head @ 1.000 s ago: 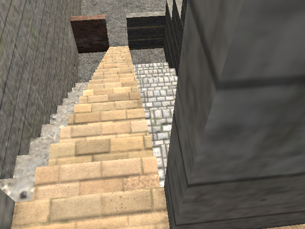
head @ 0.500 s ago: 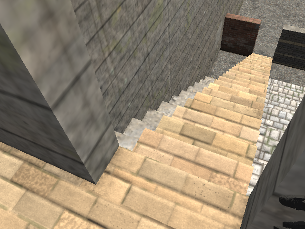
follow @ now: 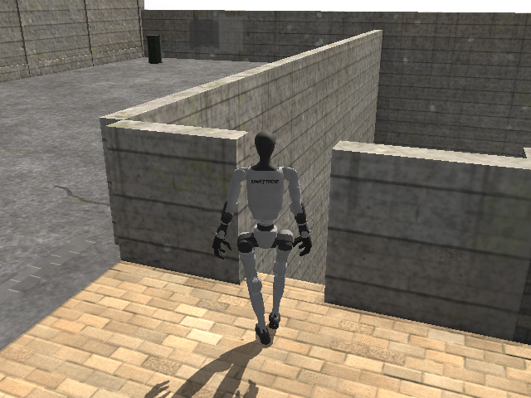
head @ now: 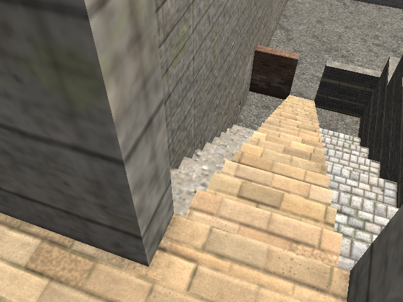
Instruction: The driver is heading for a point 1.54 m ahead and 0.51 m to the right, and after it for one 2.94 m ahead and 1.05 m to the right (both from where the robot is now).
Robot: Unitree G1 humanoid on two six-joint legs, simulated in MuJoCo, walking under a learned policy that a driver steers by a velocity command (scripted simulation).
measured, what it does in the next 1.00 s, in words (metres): steps on the spot, turning right: right foot, then left foot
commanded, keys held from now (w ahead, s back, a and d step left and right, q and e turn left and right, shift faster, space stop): w+e+shift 0.70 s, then w+shift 0.08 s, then w+q+shift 0.22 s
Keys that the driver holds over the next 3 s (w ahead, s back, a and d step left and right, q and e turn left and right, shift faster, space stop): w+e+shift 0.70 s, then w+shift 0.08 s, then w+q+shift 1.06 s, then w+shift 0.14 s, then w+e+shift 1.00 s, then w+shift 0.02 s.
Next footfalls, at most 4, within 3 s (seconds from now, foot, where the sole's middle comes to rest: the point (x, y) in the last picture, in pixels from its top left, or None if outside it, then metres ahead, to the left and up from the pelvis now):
0.10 right None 0.05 -0.07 -0.77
0.30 left None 0.10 0.26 -0.77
0.80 right None -0.09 -0.10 -0.77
1.22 left None -0.06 -0.04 -0.77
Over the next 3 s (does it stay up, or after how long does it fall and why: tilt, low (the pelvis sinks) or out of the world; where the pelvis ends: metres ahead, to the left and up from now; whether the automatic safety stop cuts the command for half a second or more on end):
stays up -0.26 0.11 0.01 its command is cut before an obstacle from the start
